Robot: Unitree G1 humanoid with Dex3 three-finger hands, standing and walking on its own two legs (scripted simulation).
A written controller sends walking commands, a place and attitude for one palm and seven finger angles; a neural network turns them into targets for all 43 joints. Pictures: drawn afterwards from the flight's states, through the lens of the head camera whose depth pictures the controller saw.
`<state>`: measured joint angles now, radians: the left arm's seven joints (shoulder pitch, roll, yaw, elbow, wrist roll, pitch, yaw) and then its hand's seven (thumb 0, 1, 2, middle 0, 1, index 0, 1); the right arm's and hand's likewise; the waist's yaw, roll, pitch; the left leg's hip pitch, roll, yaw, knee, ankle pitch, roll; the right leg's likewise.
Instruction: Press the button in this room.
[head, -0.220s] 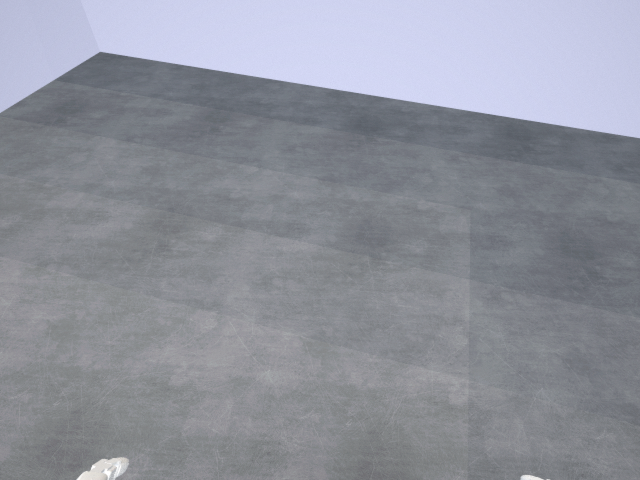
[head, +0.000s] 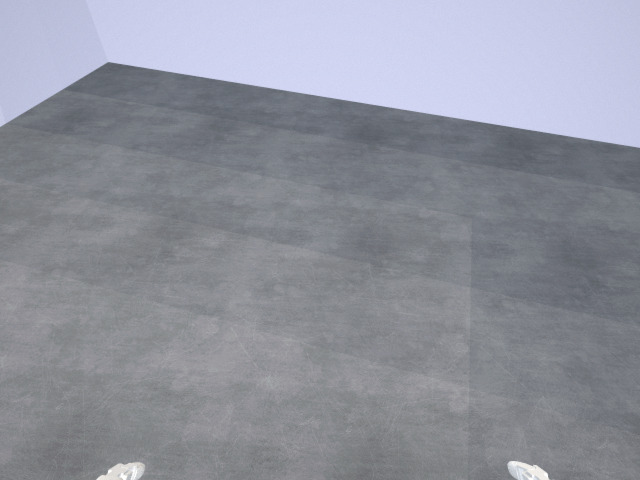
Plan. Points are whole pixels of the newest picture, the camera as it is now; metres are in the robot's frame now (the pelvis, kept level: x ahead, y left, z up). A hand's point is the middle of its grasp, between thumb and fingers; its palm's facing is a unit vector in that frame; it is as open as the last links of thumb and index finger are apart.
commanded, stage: stand and wait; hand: left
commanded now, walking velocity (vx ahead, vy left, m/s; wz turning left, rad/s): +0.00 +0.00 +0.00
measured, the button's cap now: out of the picture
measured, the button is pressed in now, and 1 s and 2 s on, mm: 0 0 0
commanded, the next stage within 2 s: turn or walk to find it in 0.68 s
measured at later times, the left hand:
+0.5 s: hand out of the picture +0.05 +0.23 -0.15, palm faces -0.02 -0.94 -0.34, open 7.4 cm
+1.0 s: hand out of the picture +0.03 +0.21 -0.17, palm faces +0.06 -0.96 -0.26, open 7.4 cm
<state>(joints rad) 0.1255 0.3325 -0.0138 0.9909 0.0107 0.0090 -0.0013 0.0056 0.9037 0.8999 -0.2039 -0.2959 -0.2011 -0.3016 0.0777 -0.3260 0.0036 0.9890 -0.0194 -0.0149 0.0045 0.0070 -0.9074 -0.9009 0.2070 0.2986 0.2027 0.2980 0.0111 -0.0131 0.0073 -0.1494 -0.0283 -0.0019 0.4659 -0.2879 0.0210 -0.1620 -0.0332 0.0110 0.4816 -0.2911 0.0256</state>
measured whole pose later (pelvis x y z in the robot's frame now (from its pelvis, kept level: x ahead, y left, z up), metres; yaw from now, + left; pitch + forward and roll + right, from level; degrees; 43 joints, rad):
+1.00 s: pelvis -0.03 -0.01 -0.01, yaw +5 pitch -1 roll -1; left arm 0.16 0.26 0.00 1.00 0.02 0.04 0.02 0.00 0.90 0.90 -0.20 -0.30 -0.20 -0.30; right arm 0.19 -0.28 -0.01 1.05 -0.01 0.04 0.01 0.01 -0.91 -0.90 0.20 0.30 0.20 0.30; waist -0.02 0.00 0.05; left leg -0.29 0.00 -0.03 0.61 -0.30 -0.01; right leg -0.24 -0.03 -0.09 0.55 -0.29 0.00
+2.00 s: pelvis -0.08 -0.03 -0.01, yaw +31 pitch +0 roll +0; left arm 0.32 0.23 0.05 0.99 0.02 0.05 0.02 0.01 0.90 0.90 -0.20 -0.30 -0.20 -0.30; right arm 0.13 -0.20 -0.04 0.96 -0.01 0.03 0.01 0.01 -0.91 -0.90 0.20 0.30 0.20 0.30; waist 0.04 -0.08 0.09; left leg -0.26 0.00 0.07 0.62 -0.34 0.03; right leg -0.32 -0.13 -0.15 0.84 -0.51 0.04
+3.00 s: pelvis -0.11 -0.08 -0.01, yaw +57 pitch -1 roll +0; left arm 0.31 0.22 0.06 1.00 0.02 0.04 0.02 0.00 0.91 0.90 -0.20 -0.30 -0.20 -0.30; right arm 0.12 -0.21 -0.06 0.97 -0.01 0.04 0.02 0.01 -0.91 -0.90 0.20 0.30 0.20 0.30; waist 0.04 -0.05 0.07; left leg -0.25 0.02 0.09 0.61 -0.34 -0.01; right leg -0.26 -0.15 -0.29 0.66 -0.35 0.00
